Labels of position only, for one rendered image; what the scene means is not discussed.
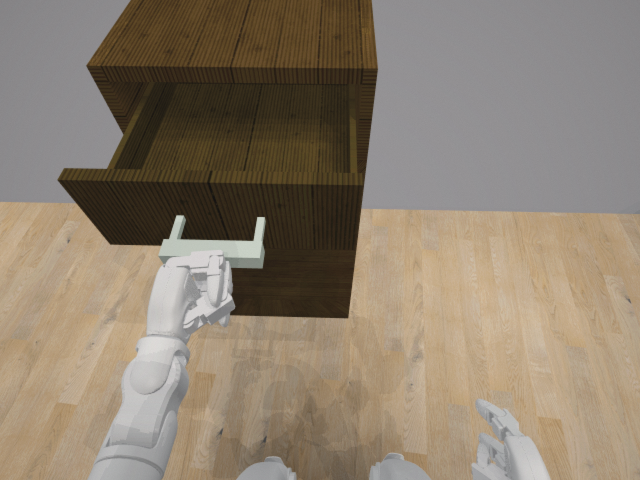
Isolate handle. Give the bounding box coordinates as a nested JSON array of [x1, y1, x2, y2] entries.
[[158, 215, 266, 269]]

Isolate drawer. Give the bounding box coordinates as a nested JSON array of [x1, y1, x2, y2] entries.
[[58, 82, 363, 250]]

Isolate robot right shin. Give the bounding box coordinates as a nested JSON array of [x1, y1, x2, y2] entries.
[[383, 453, 404, 461]]

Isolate left robot hand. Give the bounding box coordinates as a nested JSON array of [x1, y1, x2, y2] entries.
[[146, 250, 235, 345]]

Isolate right robot thigh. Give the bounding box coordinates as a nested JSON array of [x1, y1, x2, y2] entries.
[[369, 459, 431, 480]]

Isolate left robot forearm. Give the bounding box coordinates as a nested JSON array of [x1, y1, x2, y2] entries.
[[87, 335, 190, 480]]

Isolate cabinet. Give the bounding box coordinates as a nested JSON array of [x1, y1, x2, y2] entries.
[[86, 0, 378, 318]]

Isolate right robot hand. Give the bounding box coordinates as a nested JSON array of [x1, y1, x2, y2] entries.
[[471, 399, 551, 480]]

